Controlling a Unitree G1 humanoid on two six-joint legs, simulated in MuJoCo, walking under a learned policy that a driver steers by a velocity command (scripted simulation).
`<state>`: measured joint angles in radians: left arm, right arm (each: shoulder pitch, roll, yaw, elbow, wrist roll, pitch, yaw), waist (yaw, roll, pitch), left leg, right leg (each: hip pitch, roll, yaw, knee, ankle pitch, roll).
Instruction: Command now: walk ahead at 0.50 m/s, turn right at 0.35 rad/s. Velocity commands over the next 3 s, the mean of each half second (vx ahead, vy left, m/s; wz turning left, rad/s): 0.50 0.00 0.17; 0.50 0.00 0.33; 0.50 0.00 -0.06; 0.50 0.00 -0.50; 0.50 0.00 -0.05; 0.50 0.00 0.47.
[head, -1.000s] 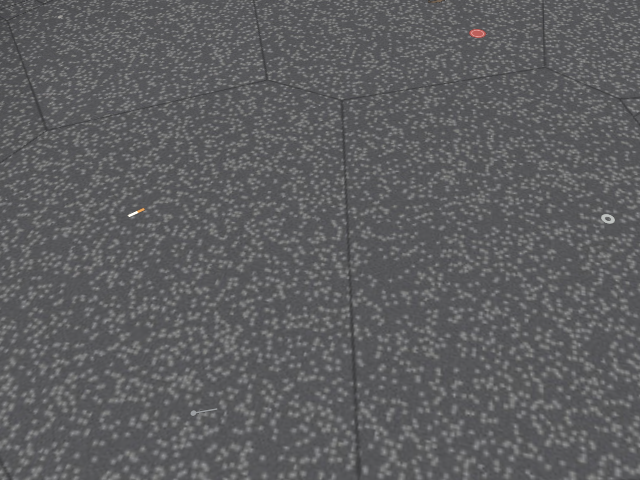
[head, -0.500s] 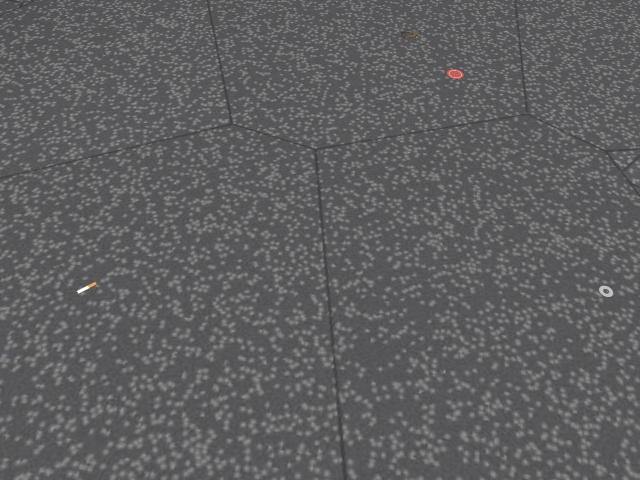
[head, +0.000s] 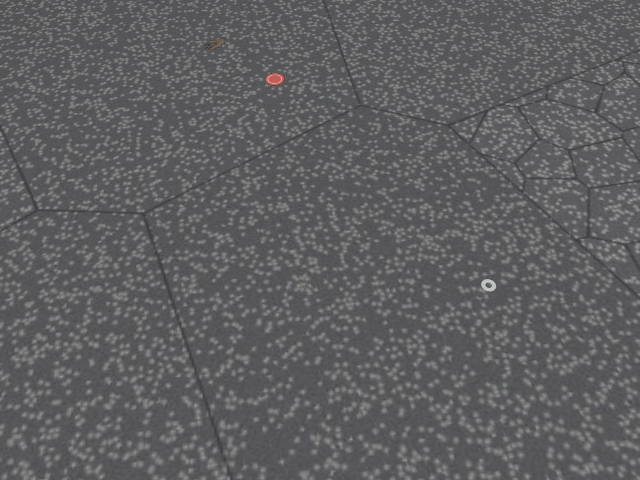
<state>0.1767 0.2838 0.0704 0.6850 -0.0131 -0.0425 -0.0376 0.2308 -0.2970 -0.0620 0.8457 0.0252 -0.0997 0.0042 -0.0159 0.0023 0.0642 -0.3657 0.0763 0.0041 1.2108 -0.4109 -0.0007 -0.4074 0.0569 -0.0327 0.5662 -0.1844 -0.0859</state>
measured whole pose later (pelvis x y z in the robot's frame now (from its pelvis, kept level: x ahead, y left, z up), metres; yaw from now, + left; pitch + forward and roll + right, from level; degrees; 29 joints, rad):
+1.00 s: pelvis +0.59 +0.10 +0.00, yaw +20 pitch +3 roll -1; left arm 0.09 0.27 0.04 0.68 0.00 -0.13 -0.03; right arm 0.37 -0.30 -0.05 0.80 0.01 -0.04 -0.01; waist -0.05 0.02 0.00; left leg -0.16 -0.08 -0.15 0.85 -0.50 0.05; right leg -0.46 0.03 -0.03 0.54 -0.13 -0.04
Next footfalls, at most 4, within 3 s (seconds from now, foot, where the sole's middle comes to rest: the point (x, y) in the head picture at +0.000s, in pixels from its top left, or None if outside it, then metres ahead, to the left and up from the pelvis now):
0.44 left None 0.42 0.17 -0.76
0.94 right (313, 340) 0.75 0.05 -0.76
1.44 left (179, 279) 0.92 0.37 -0.76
1.98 right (275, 184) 1.23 0.15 -0.76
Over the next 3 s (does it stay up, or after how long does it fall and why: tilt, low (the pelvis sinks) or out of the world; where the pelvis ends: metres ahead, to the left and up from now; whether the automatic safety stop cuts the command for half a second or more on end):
stays up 1.67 0.26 0.00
